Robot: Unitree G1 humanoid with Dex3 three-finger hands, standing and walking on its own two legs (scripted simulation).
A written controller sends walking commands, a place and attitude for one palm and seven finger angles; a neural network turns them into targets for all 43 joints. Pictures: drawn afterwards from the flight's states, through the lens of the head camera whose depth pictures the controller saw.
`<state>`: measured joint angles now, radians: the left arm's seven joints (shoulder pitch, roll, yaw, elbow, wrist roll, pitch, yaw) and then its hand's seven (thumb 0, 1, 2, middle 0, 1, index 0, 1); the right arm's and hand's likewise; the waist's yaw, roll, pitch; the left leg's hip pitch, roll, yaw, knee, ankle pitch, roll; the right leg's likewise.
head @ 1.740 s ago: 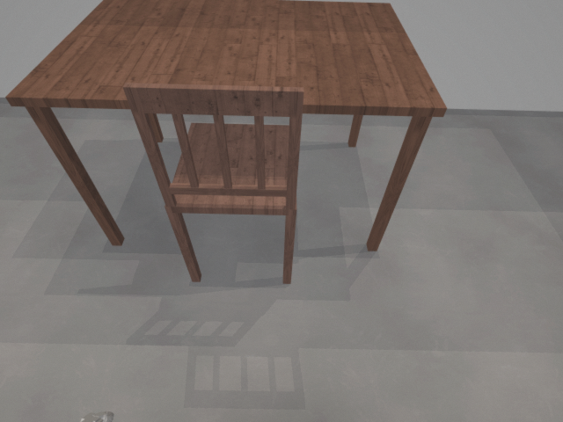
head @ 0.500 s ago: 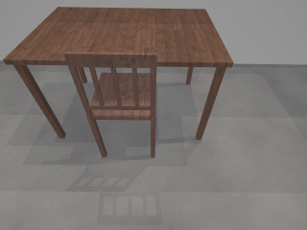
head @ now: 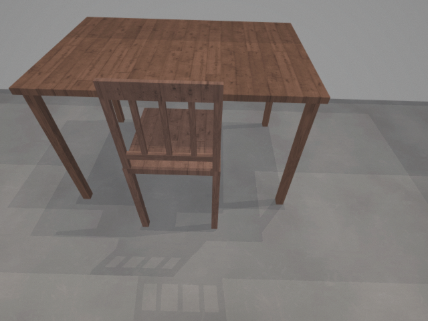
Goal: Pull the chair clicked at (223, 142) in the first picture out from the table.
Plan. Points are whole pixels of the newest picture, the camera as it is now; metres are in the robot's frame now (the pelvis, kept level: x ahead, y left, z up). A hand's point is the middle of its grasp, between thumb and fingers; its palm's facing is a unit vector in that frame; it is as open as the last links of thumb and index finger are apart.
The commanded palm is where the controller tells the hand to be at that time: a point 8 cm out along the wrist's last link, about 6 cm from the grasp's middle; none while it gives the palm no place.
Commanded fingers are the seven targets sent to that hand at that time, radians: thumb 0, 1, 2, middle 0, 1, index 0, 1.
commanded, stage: take the last steps up to it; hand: left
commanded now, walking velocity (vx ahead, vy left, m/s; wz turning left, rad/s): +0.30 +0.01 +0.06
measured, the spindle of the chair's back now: (165, 129) +0.74 +0.21 -0.10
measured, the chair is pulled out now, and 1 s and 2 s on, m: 0.00 0.00 0.00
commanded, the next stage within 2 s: come to a stop and stand still in 0.64 s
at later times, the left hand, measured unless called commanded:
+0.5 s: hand (143, 282) +0.25 +0.19 -0.18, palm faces +0.01 -0.97 -0.23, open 7.3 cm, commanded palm none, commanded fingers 0.00 0.90 0.90 -0.20 -0.30 -0.20 -0.30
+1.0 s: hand (138, 281) +0.25 +0.20 -0.19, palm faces +0.08 -0.98 -0.16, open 7.3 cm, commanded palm none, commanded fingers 0.00 0.90 0.90 -0.20 -0.30 -0.20 -0.30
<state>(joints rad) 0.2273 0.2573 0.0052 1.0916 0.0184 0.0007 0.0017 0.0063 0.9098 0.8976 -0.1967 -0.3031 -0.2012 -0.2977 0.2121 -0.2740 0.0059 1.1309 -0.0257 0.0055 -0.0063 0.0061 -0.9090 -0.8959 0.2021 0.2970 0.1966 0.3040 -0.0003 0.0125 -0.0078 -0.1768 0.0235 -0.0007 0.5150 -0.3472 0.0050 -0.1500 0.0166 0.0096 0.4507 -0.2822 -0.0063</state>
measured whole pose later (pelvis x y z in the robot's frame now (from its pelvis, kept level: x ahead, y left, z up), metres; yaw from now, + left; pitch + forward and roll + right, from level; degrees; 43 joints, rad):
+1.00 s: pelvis +0.27 +0.03 +0.00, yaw +0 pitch -2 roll -1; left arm 0.29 0.17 0.02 1.10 0.01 0.02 0.04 0.01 0.92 0.90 -0.19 -0.30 -0.20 -0.30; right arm 0.10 -0.11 -0.01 1.04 -0.01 -0.02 -0.05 0.00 -0.92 -0.90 0.20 0.30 0.20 0.30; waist 0.04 -0.05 0.07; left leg -0.23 0.02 0.16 0.46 -0.20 0.07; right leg -0.26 -0.04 -0.05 0.73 -0.46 0.03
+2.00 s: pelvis +0.26 +0.01 -0.01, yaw +0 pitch -1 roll -1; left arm 0.30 0.14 0.00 1.05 0.02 -0.02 0.04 0.01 0.92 0.90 -0.20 -0.30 -0.20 -0.30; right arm 0.32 -0.14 0.01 1.08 -0.03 0.00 -0.02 0.03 -0.94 -0.90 0.20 0.30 0.20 0.30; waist -0.01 0.03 0.01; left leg -0.30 -0.01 0.05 0.56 -0.25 0.04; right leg -0.20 -0.05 -0.05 0.54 -0.32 0.02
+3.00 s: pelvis +0.25 -0.02 -0.09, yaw +0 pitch +13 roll +1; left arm 0.35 0.19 0.20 0.11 -0.26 -0.53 -0.29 0.01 0.71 0.81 -0.17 -0.27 -0.18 -0.26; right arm 0.19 -0.25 -0.08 0.58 0.01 -0.31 0.02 0.01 -0.91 -0.90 0.20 0.30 0.20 0.30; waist -0.02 -0.03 -0.16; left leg -0.88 0.04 0.05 1.11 -0.45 0.00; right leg -0.82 -0.01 -0.04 1.15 -0.57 -0.04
